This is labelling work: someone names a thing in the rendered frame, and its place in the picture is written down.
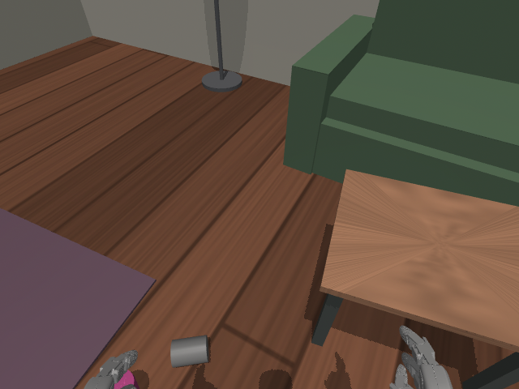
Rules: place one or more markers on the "left robot hand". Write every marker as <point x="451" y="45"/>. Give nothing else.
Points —
<point x="112" y="371"/>

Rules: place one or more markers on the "sofa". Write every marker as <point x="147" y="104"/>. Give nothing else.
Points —
<point x="427" y="92"/>

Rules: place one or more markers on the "coffee table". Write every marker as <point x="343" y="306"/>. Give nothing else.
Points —
<point x="445" y="259"/>

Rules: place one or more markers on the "floor lamp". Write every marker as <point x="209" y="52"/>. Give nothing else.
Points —
<point x="221" y="81"/>

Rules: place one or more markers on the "right robot hand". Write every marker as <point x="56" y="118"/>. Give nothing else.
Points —
<point x="423" y="367"/>

